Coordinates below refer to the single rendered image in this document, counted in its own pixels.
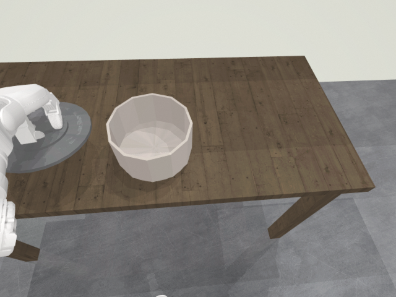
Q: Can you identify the table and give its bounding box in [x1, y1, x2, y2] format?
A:
[0, 56, 375, 262]

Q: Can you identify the robot left upper arm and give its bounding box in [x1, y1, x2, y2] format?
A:
[0, 198, 17, 257]

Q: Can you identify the pot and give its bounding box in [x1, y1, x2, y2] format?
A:
[106, 93, 193, 182]

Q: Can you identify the left robot hand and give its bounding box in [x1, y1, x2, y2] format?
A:
[0, 84, 62, 144]

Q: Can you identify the lid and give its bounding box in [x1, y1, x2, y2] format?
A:
[6, 102, 92, 173]

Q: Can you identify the knob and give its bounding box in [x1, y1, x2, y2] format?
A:
[27, 109, 53, 132]

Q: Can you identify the left robot forearm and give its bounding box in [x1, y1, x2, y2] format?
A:
[0, 95, 25, 199]

